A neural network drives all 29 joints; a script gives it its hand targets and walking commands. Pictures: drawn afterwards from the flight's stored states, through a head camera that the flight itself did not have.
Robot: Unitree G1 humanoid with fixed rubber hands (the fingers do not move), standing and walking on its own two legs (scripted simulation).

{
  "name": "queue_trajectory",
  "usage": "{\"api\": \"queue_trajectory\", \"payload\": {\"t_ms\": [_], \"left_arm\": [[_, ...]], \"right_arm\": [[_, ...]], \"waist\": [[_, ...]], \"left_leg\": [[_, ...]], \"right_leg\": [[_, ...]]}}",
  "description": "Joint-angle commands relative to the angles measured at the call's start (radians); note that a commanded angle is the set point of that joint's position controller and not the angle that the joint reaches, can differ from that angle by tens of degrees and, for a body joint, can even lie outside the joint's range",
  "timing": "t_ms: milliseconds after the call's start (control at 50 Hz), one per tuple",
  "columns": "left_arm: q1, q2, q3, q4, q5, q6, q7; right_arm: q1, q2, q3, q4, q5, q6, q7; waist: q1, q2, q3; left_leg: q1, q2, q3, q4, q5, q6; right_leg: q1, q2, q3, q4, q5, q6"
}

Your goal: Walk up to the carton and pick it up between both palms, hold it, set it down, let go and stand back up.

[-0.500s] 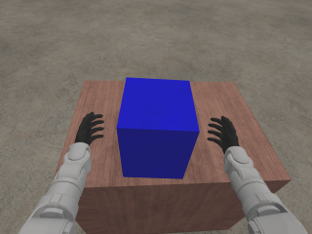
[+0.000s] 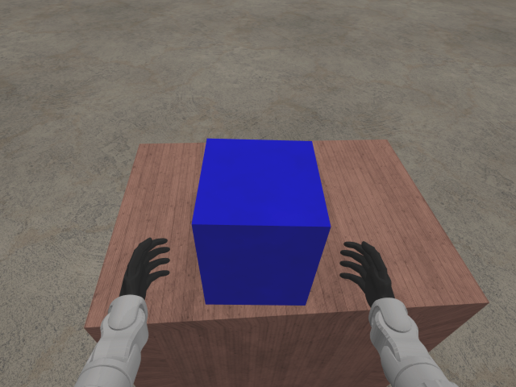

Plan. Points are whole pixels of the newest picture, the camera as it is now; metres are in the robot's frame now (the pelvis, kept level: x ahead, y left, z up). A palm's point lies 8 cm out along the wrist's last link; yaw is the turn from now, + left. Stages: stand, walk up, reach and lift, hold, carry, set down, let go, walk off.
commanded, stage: set down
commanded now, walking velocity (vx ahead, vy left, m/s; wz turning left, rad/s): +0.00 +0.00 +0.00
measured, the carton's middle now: (257, 224) +0.45 +0.01 +0.00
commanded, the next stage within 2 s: let go in 1.24 s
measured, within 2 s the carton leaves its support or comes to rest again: neither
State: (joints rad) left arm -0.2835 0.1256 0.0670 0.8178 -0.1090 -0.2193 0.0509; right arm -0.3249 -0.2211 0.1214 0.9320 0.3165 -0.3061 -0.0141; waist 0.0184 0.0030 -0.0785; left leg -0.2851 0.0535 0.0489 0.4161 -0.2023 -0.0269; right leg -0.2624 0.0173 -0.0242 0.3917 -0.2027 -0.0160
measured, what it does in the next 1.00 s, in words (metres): stands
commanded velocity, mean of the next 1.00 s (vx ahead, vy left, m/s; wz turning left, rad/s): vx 0.00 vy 0.00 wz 0.00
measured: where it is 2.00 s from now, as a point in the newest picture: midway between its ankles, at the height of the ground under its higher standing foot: outside the picture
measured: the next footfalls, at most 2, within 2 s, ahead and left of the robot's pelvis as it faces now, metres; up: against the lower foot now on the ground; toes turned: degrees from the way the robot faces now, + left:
none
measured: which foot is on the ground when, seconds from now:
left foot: down 0.00-1.00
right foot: down 0.00-1.00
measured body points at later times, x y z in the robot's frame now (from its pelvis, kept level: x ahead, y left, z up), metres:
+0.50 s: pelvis +0.00 -0.01 +0.00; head -0.01 +0.00 +0.45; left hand +0.26 +0.20 -0.03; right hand +0.25 -0.21 -0.03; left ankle +0.00 +0.13 -0.74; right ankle -0.01 -0.11 -0.74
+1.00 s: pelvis +0.01 +0.01 +0.00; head +0.01 +0.01 +0.45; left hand +0.20 +0.23 -0.07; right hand +0.21 -0.21 -0.07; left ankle +0.00 +0.13 -0.74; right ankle +0.00 -0.11 -0.74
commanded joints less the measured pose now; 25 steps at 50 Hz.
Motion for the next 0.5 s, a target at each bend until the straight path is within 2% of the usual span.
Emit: {"api": "queue_trajectory", "payload": {"t_ms": [0,20,40,80,100,140,160,180,200,220,240,260,280,300,340,360,380,400,420,440,460,480], "left_arm": [[-0.222,0.119,-0.001,-0.270,-0.021,-0.081,0.017],[-0.185,0.118,-0.006,-0.267,-0.021,-0.082,0.019],[-0.142,0.130,-0.002,-0.253,-0.013,-0.075,0.016],[-0.194,0.142,-0.030,-0.324,-0.045,-0.081,0.020],[-0.153,0.125,-0.039,-0.310,-0.046,-0.091,0.023],[-0.071,0.132,-0.038,-0.333,-0.048,-0.099,0.021],[-0.149,0.157,-0.048,-0.373,-0.064,-0.103,0.026],[0.035,0.097,-0.050,-0.286,-0.026,-0.088,0.024],[-0.059,0.124,-0.045,-0.382,-0.046,-0.091,0.027],[-0.050,0.127,-0.056,-0.361,-0.040,-0.083,0.034],[0.010,0.115,-0.052,-0.333,-0.031,-0.072,0.033],[0.009,0.119,-0.057,-0.301,-0.032,-0.050,0.025],[0.009,0.138,-0.060,-0.326,-0.031,-0.041,0.022],[-0.085,0.148,-0.061,-0.366,-0.052,-0.043,0.026],[0.000,0.130,-0.067,-0.295,-0.029,-0.027,0.029],[-0.106,0.171,-0.044,-0.413,-0.064,-0.041,0.039],[-0.002,0.148,-0.077,-0.317,-0.050,-0.023,0.040],[-0.007,0.163,-0.060,-0.377,-0.047,-0.020,0.044],[0.032,0.144,-0.066,-0.296,-0.020,0.010,0.038],[-0.004,0.173,-0.048,-0.379,-0.035,0.003,0.035],[0.080,0.153,-0.059,-0.305,-0.012,0.024,0.025],[0.088,0.140,-0.044,-0.279,0.009,0.051,0.009]], "right_arm": [[-0.266,-0.171,-0.080,-0.230,-0.018,-0.103,0.007],[-0.226,-0.166,-0.083,-0.239,-0.037,-0.102,0.005],[-0.181,-0.160,-0.082,-0.235,-0.044,-0.101,0.002],[-0.203,-0.160,-0.106,-0.295,-0.064,-0.101,0.005],[-0.177,-0.132,-0.098,-0.306,-0.060,-0.097,0.008],[-0.083,-0.129,-0.088,-0.327,-0.063,-0.101,0.009],[-0.148,-0.125,-0.103,-0.356,-0.055,-0.101,0.012],[0.015,-0.098,-0.058,-0.264,-0.068,-0.089,0.022],[-0.063,-0.123,-0.101,-0.323,-0.053,-0.101,0.026],[-0.049,-0.127,-0.103,-0.294,-0.062,-0.096,0.033],[-0.007,-0.113,-0.082,-0.281,-0.059,-0.085,0.037],[0.001,-0.109,-0.087,-0.257,-0.074,-0.071,0.036],[0.006,-0.111,-0.089,-0.293,-0.078,-0.071,0.034],[-0.080,-0.108,-0.108,-0.355,-0.082,-0.071,0.030],[0.001,-0.069,-0.094,-0.287,-0.099,-0.046,0.034],[-0.093,-0.086,-0.133,-0.438,-0.093,-0.055,0.035],[0.001,-0.065,-0.109,-0.351,-0.117,-0.040,0.036],[0.009,-0.072,-0.122,-0.385,-0.117,-0.037,0.037],[0.046,-0.054,-0.119,-0.307,-0.141,-0.013,0.035],[0.034,-0.037,-0.122,-0.409,-0.123,-0.021,0.031],[0.114,-0.049,-0.116,-0.334,-0.154,-0.012,0.026],[0.115,-0.037,-0.107,-0.308,-0.155,0.001,0.018]], "waist": [[-0.008,-0.006,-0.264],[-0.021,-0.025,-0.250],[-0.020,-0.017,-0.233],[-0.042,-0.019,-0.272],[-0.037,-0.042,-0.231],[-0.033,-0.030,-0.238],[-0.023,-0.008,-0.253],[-0.019,-0.019,-0.196],[-0.014,0.004,-0.267],[-0.020,0.018,-0.253],[-0.007,0.020,-0.219],[-0.015,0.003,-0.182],[-0.013,0.004,-0.183],[-0.016,-0.009,-0.187],[-0.005,-0.028,-0.100],[0.021,-0.022,-0.187],[-0.003,-0.031,-0.126],[0.022,-0.015,-0.162],[0.010,-0.011,-0.116],[0.022,-0.017,-0.147],[-0.004,-0.020,-0.098],[0.004,-0.033,-0.065]], "left_leg": [[0.245,-0.060,-0.023,0.020,0.357,-0.028],[0.240,-0.064,-0.017,0.017,0.324,-0.026],[0.240,-0.064,-0.015,0.012,0.324,-0.024],[0.236,-0.066,-0.018,0.016,0.276,-0.023],[0.205,-0.066,-0.019,0.015,0.246,-0.007],[0.189,-0.069,-0.018,0.001,0.253,-0.009],[0.174,-0.068,-0.017,0.001,0.236,-0.014],[0.216,-0.061,-0.030,-0.004,0.266,-0.013],[0.232,-0.063,-0.031,-0.005,0.286,-0.022],[0.248,-0.062,-0.024,0.001,0.282,-0.027],[0.248,-0.058,-0.029,-0.009,0.270,-0.025],[0.244,-0.060,-0.023,-0.012,0.247,-0.019],[0.235,-0.062,-0.018,-0.017,0.235,-0.014],[0.210,-0.065,-0.017,-0.017,0.195,-0.006],[0.188,-0.059,-0.014,-0.042,0.109,0.007],[0.164,-0.063,-0.007,-0.052,0.089,0.010],[0.182,-0.061,-0.008,-0.054,0.086,0.011],[0.200,-0.062,-0.007,-0.061,0.103,0.005],[0.220,-0.061,-0.002,-0.057,0.108,0.006],[0.210,-0.067,0.006,-0.050,0.137,0.014],[0.230,-0.069,-0.002,-0.052,0.161,0.007],[0.233,-0.071,-0.001,-0.058,0.141,0.007]], "right_leg": [[0.072,0.039,0.013,-0.034,0.268,0.009],[0.081,0.035,0.012,-0.032,0.261,0.012],[0.087,0.035,0.016,-0.035,0.266,0.014],[0.055,0.035,0.005,-0.033,0.218,0.013],[0.079,0.027,0.018,-0.030,0.214,0.014],[0.138,0.021,0.026,-0.014,0.251,0.015],[0.122,0.019,0.026,-0.009,0.226,0.013],[0.145,0.021,0.028,-0.019,0.243,0.004],[0.118,0.023,0.019,-0.019,0.240,0.007],[0.085,0.027,0.013,-0.023,0.214,0.003],[0.083,0.021,0.021,-0.040,0.179,-0.003],[0.074,0.020,0.020,-0.052,0.159,-0.005],[0.073,0.018,0.022,-0.054,0.155,-0.005],[0.074,0.011,0.027,-0.052,0.143,0.002],[0.091,0.000,0.040,-0.062,0.067,-0.003],[0.117,-0.001,0.036,-0.055,0.046,0.009],[0.098,0.001,0.041,-0.057,0.052,0.002],[0.110,-0.005,0.040,-0.062,0.049,0.001],[0.102,-0.006,0.042,-0.070,0.054,-0.004],[0.118,-0.012,0.048,-0.069,0.090,0.006],[0.106,-0.011,0.047,-0.075,0.126,0.001],[0.120,-0.010,0.046,-0.091,0.117,0.001]]}}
